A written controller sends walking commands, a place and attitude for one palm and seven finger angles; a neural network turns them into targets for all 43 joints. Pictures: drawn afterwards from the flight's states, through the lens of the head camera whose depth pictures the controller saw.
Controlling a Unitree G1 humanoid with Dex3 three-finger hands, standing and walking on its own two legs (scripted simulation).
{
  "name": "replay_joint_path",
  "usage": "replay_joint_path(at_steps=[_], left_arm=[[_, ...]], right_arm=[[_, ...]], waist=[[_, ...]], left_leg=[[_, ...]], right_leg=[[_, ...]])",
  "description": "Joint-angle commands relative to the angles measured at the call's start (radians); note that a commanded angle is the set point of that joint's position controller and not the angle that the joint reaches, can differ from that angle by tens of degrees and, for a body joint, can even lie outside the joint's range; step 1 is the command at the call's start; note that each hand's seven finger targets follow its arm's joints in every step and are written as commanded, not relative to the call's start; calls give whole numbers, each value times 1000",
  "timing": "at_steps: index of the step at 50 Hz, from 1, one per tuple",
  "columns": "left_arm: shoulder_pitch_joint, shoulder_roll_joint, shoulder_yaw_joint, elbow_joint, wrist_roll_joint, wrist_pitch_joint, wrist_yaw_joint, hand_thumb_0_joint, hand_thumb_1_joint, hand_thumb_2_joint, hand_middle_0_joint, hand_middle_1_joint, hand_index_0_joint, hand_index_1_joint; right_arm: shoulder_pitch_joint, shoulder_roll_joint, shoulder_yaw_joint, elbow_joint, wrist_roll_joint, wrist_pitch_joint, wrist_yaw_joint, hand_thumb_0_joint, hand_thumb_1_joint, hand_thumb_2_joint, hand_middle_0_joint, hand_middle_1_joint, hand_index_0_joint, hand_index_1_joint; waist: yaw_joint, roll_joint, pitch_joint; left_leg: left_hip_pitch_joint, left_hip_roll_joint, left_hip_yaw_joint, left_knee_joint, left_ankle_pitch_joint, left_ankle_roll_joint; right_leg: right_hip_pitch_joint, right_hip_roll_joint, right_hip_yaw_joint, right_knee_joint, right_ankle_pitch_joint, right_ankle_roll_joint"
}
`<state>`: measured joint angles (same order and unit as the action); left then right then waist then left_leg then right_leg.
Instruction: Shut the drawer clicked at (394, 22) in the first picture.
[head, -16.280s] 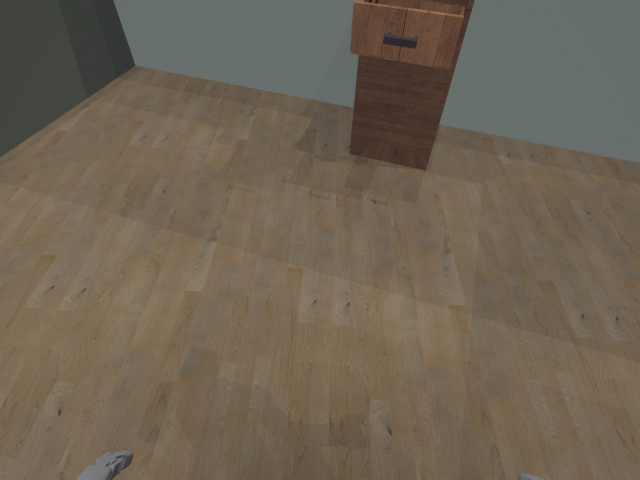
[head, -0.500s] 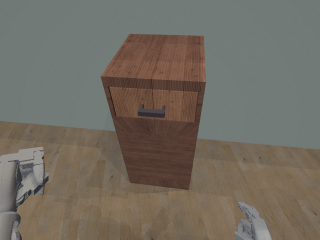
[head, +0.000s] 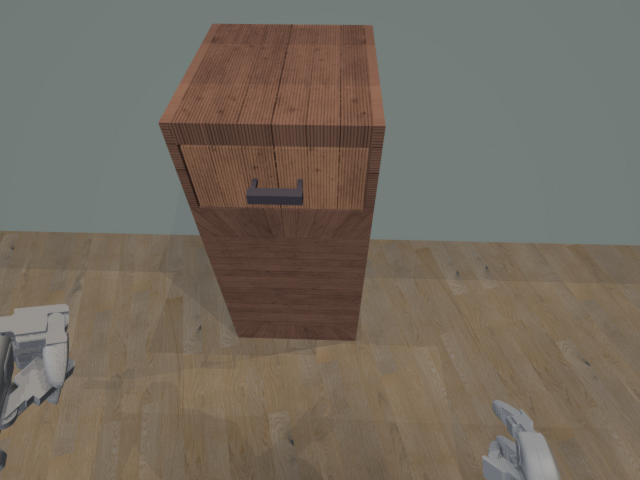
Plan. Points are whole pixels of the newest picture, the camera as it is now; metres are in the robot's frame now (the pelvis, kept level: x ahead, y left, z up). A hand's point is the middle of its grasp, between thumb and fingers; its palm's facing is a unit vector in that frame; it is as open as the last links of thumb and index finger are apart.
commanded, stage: step back with the hand held close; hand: left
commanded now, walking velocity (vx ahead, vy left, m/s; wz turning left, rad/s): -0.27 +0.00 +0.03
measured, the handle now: (276, 189) +0.64 +0.13 -0.05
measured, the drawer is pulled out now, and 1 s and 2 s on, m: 0.00 0.00 0.00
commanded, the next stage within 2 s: stop stepping back and stand still in 0.78 s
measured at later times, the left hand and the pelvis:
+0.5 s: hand (0, 452) +0.12 +0.25 +0.15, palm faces +0.36 -0.79 -0.49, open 3.2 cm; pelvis -0.07 +0.01 -0.01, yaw +3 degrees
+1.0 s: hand out of the picture -0.01 +0.19 +0.19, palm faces +0.26 -0.72 -0.64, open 3.2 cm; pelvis -0.20 -0.05 -0.01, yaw -4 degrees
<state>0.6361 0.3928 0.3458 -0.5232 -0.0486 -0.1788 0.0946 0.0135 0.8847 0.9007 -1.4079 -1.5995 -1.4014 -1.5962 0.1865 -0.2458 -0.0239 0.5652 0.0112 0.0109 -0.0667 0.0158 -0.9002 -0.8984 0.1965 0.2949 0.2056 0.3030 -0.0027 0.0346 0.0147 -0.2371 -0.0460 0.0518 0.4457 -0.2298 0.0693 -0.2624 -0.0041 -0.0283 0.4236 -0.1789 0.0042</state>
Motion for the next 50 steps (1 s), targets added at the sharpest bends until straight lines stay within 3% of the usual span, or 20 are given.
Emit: replay_joint_path(at_steps=[1,6,9,15,18,21,23,27,30,32,34,38,40,41,42,43,44,45,48,50], left_arm=[[21,169,160,-240,-10,-74,34,0,900,900,-1400,-1600,-1400,-1600],[-19,138,143,-191,12,-79,35,0,900,900,-1400,-1600,-1400,-1600],[-45,126,132,-158,24,-83,39,0,900,900,-1400,-1600,-1400,-1600],[-85,143,119,-229,28,-113,58,0,900,900,-1400,-1600,-1400,-1600],[-67,155,126,-282,24,-130,74,0,900,900,-1400,-1600,-1400,-1600],[-43,170,172,-321,54,-145,80,0,900,900,-1400,-1600,-1400,-1600],[-40,181,194,-325,70,-148,76,0,900,900,-1400,-1600,-1400,-1600],[14,152,185,-259,50,-155,65,0,900,900,-1400,-1600,-1400,-1600],[22,134,143,-253,20,-174,44,0,900,900,-1400,-1600,-1400,-1600],[-15,148,130,-286,14,-192,38,0,900,900,-1400,-1600,-1400,-1600],[-12,183,151,-331,10,-198,32,0,900,900,-1400,-1600,-1400,-1600],[63,253,243,-465,-23,-186,32,0,900,900,-1400,-1600,-1400,-1600],[127,297,317,-493,-46,-179,27,0,900,900,-1400,-1600,-1400,-1600],[184,331,370,-487,-55,-172,26,0,900,900,-1400,-1600,-1400,-1600],[193,333,383,-462,-69,-173,20,0,900,900,-1400,-1600,-1400,-1600],[187,328,403,-408,-78,-175,19,0,900,900,-1400,-1600,-1400,-1600],[224,304,410,-305,-73,-168,24,0,900,900,-1400,-1600,-1400,-1600],[253,264,380,-253,-76,-150,24,0,900,900,-1400,-1600,-1400,-1600],[145,221,323,-177,-65,-95,34,0,900,900,-1400,-1600,-1400,-1600],[45,158,197,-116,-52,-73,41,0,900,900,-1400,-1600,-1400,-1600]], right_arm=[[-106,-113,-39,-187,-7,-55,-19,0,-900,-900,200,300,200,300],[-102,-122,-44,-184,-11,-72,-26,0,-900,-900,200,300,200,300],[-92,-120,-44,-181,-4,-79,-25,0,-900,-900,200,300,200,300],[-56,-108,-43,-168,-14,-92,-12,0,-900,-900,200,300,200,300],[-53,-107,-34,-165,-20,-100,-15,0,-900,-900,200,300,200,300],[-89,-128,-35,-182,-19,-128,-31,0,-900,-900,200,300,200,300],[-75,-113,-42,-180,-24,-136,-30,0,-900,-900,200,300,200,300],[-63,-108,-47,-163,-29,-162,-24,0,-900,-900,200,300,200,300],[-35,-114,-44,-99,-39,-183,-12,0,-900,-900,200,300,200,300],[-23,-113,-44,-55,-48,-200,-1,0,-900,-900,200,300,200,300],[-22,-111,-52,-47,-53,-205,14,0,-900,-900,200,300,200,300],[-62,-101,-44,-104,-43,-188,47,0,-900,-900,200,300,200,300],[-92,-92,-38,-146,-33,-163,53,0,-900,-900,200,300,200,300],[-107,-87,-28,-177,-23,-142,56,0,-900,-900,200,300,200,300],[-125,-61,-14,-202,-2,-111,50,0,-900,-900,200,300,200,300],[-166,-64,-9,-225,29,-93,37,0,-900,-900,200,300,200,300],[-184,-71,-15,-220,48,-93,29,0,-900,-900,200,300,200,300],[-178,-58,-20,-192,45,-90,26,0,-900,-900,200,300,200,300],[-146,-53,-7,-151,21,-80,-5,0,-900,-900,200,300,200,300],[-92,-94,-15,-113,21,-93,-17,0,-900,-900,200,300,200,300]], waist=[[21,63,-207],[15,53,-96],[3,-29,-49],[-18,-136,-50],[-25,-49,-92],[-3,246,-118],[3,216,-120],[2,80,-62],[-4,107,-114],[3,150,-222],[25,168,-360],[44,178,-531],[62,108,-519],[74,9,-503],[57,-182,-431],[51,-361,-332],[48,-391,-245],[34,-287,-192],[-12,-32,-166],[-38,1,-139]], left_leg=[[-60,141,-142,-78,362,-19],[-296,185,-188,-164,5,27],[-406,170,-185,-154,-235,43],[-176,71,-134,110,-250,2],[-119,94,-169,34,-219,3],[-471,279,-387,-305,-481,69],[-548,328,-401,-340,-516,92],[-393,282,-341,-224,-242,81],[-67,255,-317,-181,121,53],[234,252,-276,-97,634,25],[466,261,-234,-11,954,17],[547,275,-198,41,987,43],[394,264,-169,50,816,29],[270,218,-132,78,671,2],[122,129,-20,138,441,-32],[-88,47,35,271,3,-60],[-246,9,-6,404,-189,-58],[-263,24,-23,431,-152,-45],[-68,32,32,207,60,-38],[117,52,24,95,222,-15]], right_leg=[[193,-30,60,93,305,-1],[234,-10,79,165,142,5],[243,-31,123,142,99,1],[-109,-153,266,-144,-311,-66],[-128,-118,179,-80,-259,-49],[227,48,55,323,-63,15],[276,72,67,465,-92,20],[169,76,72,266,-164,7],[9,79,49,89,-186,0],[-97,77,48,48,-195,1],[-141,74,63,78,-240,5],[-87,61,69,63,-232,24],[19,35,55,-21,-89,31],[112,6,51,-95,165,40],[163,-80,84,-122,476,51],[178,-206,142,-99,862,89],[173,-242,116,-35,1050,132],[135,-228,73,-4,976,135],[45,-170,102,43,757,16],[-82,-134,82,71,585,75]])
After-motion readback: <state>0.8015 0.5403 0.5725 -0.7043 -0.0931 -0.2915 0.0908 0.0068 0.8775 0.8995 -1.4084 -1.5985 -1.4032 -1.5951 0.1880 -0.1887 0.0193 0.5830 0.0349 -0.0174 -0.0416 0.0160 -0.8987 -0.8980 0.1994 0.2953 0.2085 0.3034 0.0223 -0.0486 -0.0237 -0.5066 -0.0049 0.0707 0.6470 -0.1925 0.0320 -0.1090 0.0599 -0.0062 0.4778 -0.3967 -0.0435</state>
